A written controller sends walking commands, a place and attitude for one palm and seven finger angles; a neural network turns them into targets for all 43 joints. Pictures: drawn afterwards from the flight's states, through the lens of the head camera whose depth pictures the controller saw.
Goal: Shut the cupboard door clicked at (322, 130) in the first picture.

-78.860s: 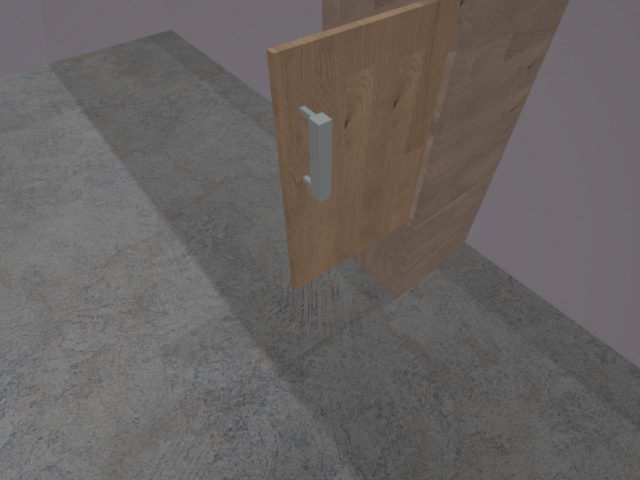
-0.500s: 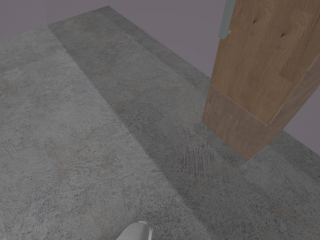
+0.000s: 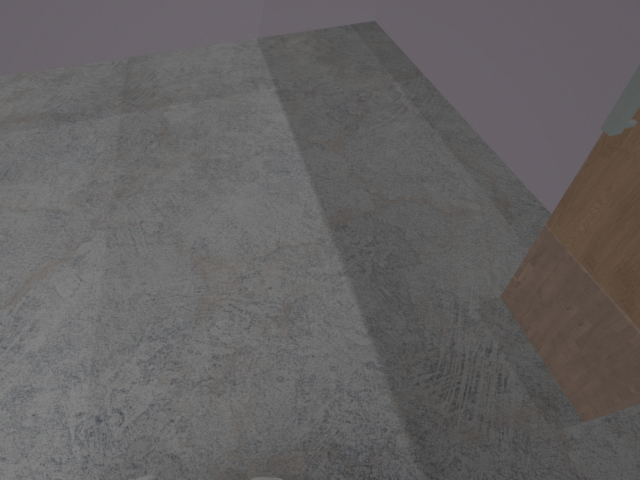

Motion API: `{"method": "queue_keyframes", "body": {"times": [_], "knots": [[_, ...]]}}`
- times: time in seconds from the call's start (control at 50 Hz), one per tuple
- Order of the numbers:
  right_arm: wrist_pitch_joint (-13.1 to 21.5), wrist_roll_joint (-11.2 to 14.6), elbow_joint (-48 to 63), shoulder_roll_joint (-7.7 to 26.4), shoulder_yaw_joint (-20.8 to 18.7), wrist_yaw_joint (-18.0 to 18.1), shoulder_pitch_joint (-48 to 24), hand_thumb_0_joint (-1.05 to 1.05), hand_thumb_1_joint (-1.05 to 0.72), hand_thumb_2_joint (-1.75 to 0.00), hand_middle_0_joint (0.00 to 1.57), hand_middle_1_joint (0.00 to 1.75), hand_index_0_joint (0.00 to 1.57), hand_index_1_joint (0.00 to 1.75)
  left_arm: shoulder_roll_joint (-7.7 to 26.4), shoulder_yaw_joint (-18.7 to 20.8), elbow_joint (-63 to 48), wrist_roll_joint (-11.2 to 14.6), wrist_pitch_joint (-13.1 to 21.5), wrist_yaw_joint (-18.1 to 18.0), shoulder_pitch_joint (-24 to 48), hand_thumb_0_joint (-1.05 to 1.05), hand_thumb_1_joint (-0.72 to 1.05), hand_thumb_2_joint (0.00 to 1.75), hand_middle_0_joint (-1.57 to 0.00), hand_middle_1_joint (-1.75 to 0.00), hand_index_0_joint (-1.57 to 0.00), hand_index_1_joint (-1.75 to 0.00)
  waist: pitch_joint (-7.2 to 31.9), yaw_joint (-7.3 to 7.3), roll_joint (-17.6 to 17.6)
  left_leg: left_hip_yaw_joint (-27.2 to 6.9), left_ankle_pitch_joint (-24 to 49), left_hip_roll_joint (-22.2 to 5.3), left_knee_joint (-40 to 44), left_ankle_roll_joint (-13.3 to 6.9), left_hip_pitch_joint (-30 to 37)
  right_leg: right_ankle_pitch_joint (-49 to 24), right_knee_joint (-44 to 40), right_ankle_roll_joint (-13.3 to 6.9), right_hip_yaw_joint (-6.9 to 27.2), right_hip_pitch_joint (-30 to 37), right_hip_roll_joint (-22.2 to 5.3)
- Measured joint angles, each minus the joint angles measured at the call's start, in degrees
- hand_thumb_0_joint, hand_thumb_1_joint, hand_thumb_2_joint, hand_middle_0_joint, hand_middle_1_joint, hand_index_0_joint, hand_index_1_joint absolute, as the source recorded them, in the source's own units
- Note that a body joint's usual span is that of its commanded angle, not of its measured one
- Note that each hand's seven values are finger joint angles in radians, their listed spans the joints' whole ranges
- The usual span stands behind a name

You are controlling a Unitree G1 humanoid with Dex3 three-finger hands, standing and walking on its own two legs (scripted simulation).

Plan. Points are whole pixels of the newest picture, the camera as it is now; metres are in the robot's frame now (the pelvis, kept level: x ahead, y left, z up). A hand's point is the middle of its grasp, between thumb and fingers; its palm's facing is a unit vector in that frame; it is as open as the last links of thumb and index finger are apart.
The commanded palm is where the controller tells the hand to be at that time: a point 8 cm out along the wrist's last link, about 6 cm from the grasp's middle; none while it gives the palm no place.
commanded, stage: walk to a spot facing it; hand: left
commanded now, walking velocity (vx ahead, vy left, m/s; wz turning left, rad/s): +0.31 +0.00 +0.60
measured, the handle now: out of the picture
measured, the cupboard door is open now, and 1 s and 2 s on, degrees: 1 1 1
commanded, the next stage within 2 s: turn to face it in 0.68 s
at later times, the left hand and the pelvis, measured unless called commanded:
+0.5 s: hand out of the picture +0.02 +0.22 -0.18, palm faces +0.38 -0.91 -0.17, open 7.4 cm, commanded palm none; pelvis +0.13 +0.07 -0.01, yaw +18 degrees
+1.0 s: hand (177, 344) +0.34 +0.27 -0.15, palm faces +0.27 -0.94 -0.21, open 7.3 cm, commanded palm none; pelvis +0.31 +0.08 +0.01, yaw +16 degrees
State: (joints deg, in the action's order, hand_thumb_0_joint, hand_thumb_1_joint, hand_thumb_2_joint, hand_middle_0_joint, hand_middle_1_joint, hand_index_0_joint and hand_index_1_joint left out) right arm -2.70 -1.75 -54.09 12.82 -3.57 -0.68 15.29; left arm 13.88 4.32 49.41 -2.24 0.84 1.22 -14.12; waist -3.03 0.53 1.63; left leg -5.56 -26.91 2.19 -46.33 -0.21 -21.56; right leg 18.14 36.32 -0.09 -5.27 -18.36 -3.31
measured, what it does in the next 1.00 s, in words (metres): walks ahead, turning left: left foot, then right foot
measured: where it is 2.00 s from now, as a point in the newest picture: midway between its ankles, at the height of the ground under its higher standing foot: (295, 425)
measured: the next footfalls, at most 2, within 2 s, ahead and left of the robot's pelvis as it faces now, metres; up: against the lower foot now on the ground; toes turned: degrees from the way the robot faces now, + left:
left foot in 0.42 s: +0.22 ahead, +0.18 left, +0.00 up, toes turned +24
right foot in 0.88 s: +0.42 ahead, +0.02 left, +0.00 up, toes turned +14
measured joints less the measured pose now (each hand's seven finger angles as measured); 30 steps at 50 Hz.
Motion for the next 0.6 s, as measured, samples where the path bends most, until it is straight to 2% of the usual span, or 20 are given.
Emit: {"method": "queue_keyframes", "body": {"times": [0.02, 0.06, 0.12, 0.2, 0.28, 0.34, 0.38, 0.4, 0.42, 0.44, 0.46, 0.5, 0.54, 0.6], "knots": [[-0.35, -0.14, -0.49, 0.19, -0.29, -0.17, -0.11, 0.0, -0.9, -0.9, 0.2, 0.3, 0.2, 0.3, -0.46, -0.1, 0.14, 0.08, 0.31, -0.38, -0.6, 0.0, 0.91, 0.9, -0.2, -0.3, -0.2, -0.3, 0.08, -0.25, 0.25, 0.56, -0.54, 0.23, -7.05, 0.0, -2.52, 0.01, -0.03, -0.63, -0.94, 0.8, -0.39], [-0.65, -0.39, -0.88, 0.51, -0.81, -0.75, -0.84, 0.0, -0.9, -0.9, 0.2, 0.3, 0.2, 0.3, -1.46, -0.11, 1.21, 0.17, 0.74, -1.03, -2.3, 0.0, 0.91, 0.9, -0.2, -0.3, -0.2, -0.3, 0.41, -0.35, 0.46, 2.54, 3.18, -0.46, -17.59, 0.43, -7.02, 0.01, -2.67, -0.99, -2.32, 3.26, -0.95], [-0.08, -0.33, -0.28, 0.5, -1.18, -1.58, -1.97, 0.01, -0.9, -0.9, 0.2, 0.3, 0.2, 0.3, -2.81, -0.27, 3.67, 0.27, 1.25, -1.43, -4.4, 0.0, 0.91, 0.9, -0.2, -0.3, -0.2, -0.3, 0.53, 0.61, 0.27, 5.26, 9.47, -2.97, -21.35, 1.41, -10.82, -1.59, -9.07, -0.59, -5.07, 8.0, -1.7], [0.19, -0.09, 0.37, 0.06, -1.13, -2.18, -3.96, 0.0, -0.91, -0.9, 0.2, 0.3, 0.19, 0.3, -4.47, -0.81, 5.76, 0.26, 2.39, -1.58, -6.36, 0.0, 0.91, 0.9, -0.2, -0.3, -0.2, -0.3, -0.51, 0.52, -0.64, 7.74, 12.07, -5.08, -15.67, 1.5, -12.41, -2.11, -14.52, 0.09, -9.26, 13.33, -2.7], [0.07, -0.07, 0.68, -0.25, -0.56, -2.72, -7.17, 0.0, -0.91, -0.9, 0.2, 0.3, 0.19, 0.3, -5.76, -1.31, 7.14, 0.15, 2.91, -1.58, -8.17, 0.0, 0.9, 0.9, -0.2, -0.3, -0.2, -0.3, -2.36, -1.06, -1.24, 10.21, 12.54, -5.94, -6.29, 0.71, -11.7, -0.45, -15.86, 1.45, -13.21, 17.19, -3.42], [0.42, -0.11, 1.54, -0.51, 0.02, -3.0, -10.1, 0.0, -0.91, -0.9, 0.2, 0.3, 0.19, 0.3, -6.04, -1.48, 8.26, 0.1, 2.74, -1.43, -9.8, 0.0, 0.9, 0.9, -0.2, -0.3, -0.21, -0.3, -3.83, -2.54, -1.96, 12.05, 11.26, -5.51, 1.7, -0.66, -9.26, 2.03, -14.45, 2.92, -15.31, 19.25, -4.44], [1.31, -0.18, 2.69, -0.68, 0.4, -2.95, -11.59, 0.0, -0.91, -0.9, 0.2, 0.3, 0.19, 0.3, -5.8, -1.45, 9.12, 0.19, 2.35, -1.19, -11.12, 0.0, 0.9, 0.9, -0.2, -0.3, -0.21, -0.3, -4.48, -3.09, -2.94, 13.64, 9.9, -4.15, 6.66, -2.12, -6.18, 4.98, -10.74, 4.22, -16.06, 19.68, -6.31], [2.03, -0.29, 3.51, -0.56, 0.67, -2.85, -11.95, 0.0, -0.91, -0.9, 0.2, 0.3, 0.19, 0.3, -5.71, -1.46, 9.51, 0.36, 2.04, -0.99, -12.07, 0.0, 0.9, 0.9, -0.2, -0.3, -0.21, -0.3, -4.38, -3.1, -3.16, 14.42, 10.17, -3.43, 9.7, -2.97, -3.77, 7.04, -6.3, 4.46, -15.96, 18.7, -7.66], [2.95, -0.49, 4.61, 0.11, 0.91, -2.72, -11.96, 0.0, -0.91, -0.9, 0.2, 0.3, 0.19, 0.3, -6.01, -1.41, 9.68, 0.58, 1.52, -0.61, -13.27, 0.0, 0.9, 0.9, -0.2, -0.3, -0.21, -0.3, -3.53, -2.97, -1.82, 13.48, 12.64, -3.93, 12.15, -4.7, -2.27, 8.22, 1.66, 3.98, -14.89, 15.59, -8.09], [3.91, -0.4, 5.1, 0.11, 0.8, -2.15, -12.26, 0.0, -0.91, -0.9, 0.2, 0.3, 0.19, 0.3, -5.66, -1.41, 9.97, 0.69, 0.6, -0.3, -13.02, 0.0, 0.9, 0.9, -0.2, -0.3, -0.21, -0.3, -3.75, -2.5, -1.7, 13.33, 15.6, -3.87, 10.01, -5.11, -3.1, 9.58, 11.48, 3.41, -11.18, 11.53, -8.41], [4.5, -0.22, 5.25, -0.2, 0.91, -1.58, -12.34, 0.0, -0.91, -0.9, 0.2, 0.3, 0.19, 0.3, -4.93, -1.28, 10.0, 0.68, -0.4, -0.2, -11.98, 0.0, 0.9, 0.9, -0.2, -0.3, -0.21, -0.3, -4.38, -2.52, -2.32, 13.47, 15.18, -3.45, 7.65, -5.15, -3.29, 10.23, 20.47, 2.84, -6.7, 7.28, -8.12], [4.95, -0.04, 4.89, -0.84, 1.37, -0.7, -11.24, 0.0, -0.91, -0.9, 0.2, 0.3, 0.19, 0.3, -3.53, -0.59, 9.67, 0.44, -1.41, -0.46, -9.08, 0.0, 0.9, 0.9, -0.2, -0.3, -0.21, -0.3, -4.69, -2.8, -3.35, 13.47, 13.07, -2.58, 7.14, -4.84, -1.9, 8.2, 31.17, 2.08, -1.17, -0.36, -7.12], [4.9, -0.05, 3.72, -1.33, 1.62, 0.08, -9.36, 0.0, -0.91, -0.9, 0.2, 0.3, 0.2, 0.3, -2.71, 0.05, 8.61, 0.09, -1.45, -0.48, -5.85, 0.01, 0.91, 0.9, -0.2, -0.3, -0.2, -0.3, -4.21, -2.66, -3.31, 12.72, 12.92, -1.81, 9.79, -4.5, 0.25, 4.74, 32.88, 1.75, 0.87, -6.06, -6.58], [4.73, 0.04, 0.85, -2.2, 1.75, 0.79, -6.11, 0.0, -0.91, -0.9, 0.2, 0.3, 0.2, 0.3, -2.26, 0.47, 6.33, -0.12, -0.78, -0.3, -2.04, 0.01, 0.91, 0.9, -0.2, -0.3, -0.2, -0.3, -2.76, -2.24, -2.74, 11.6, 14.22, -0.88, 14.91, -4.55, 3.87, -0.28, 29.08, 1.69, 2.31, -11.59, -5.97]]}}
